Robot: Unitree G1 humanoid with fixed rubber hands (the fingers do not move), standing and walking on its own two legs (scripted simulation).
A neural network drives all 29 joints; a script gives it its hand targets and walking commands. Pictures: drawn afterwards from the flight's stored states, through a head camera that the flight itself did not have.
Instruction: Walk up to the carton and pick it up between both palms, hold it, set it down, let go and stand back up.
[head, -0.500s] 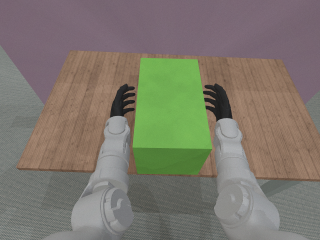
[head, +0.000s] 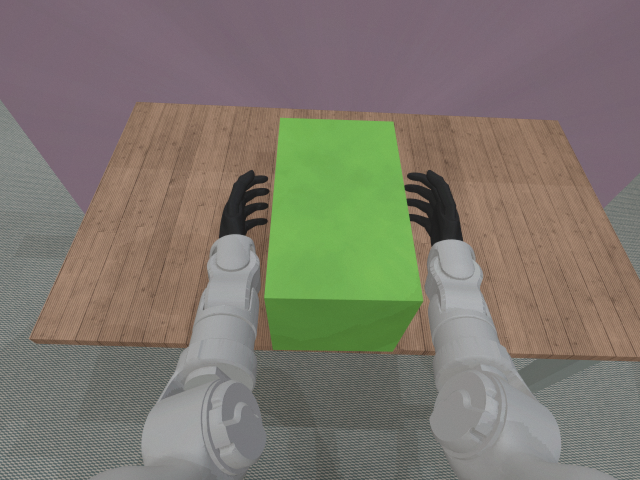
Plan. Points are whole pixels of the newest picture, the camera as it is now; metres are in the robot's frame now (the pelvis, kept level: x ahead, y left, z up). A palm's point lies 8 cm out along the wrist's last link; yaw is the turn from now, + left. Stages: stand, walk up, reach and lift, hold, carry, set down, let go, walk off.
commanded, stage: reach and lift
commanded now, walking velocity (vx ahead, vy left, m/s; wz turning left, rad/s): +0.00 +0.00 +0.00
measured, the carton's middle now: (335, 232) +0.45 +0.00 +0.00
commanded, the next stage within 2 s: none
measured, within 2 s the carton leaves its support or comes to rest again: leaves its support in 0.48 s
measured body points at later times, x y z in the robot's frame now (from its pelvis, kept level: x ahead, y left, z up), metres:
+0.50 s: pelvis -0.01 +0.00 +0.00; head +0.03 +0.01 +0.45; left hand +0.39 +0.14 +0.05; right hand +0.40 -0.13 +0.06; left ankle -0.01 +0.13 -0.75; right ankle -0.02 -0.12 -0.75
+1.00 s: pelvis -0.02 +0.00 +0.00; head -0.01 +0.00 +0.45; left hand +0.39 +0.13 +0.09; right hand +0.40 -0.13 +0.10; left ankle -0.01 +0.13 -0.75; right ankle -0.02 -0.12 -0.75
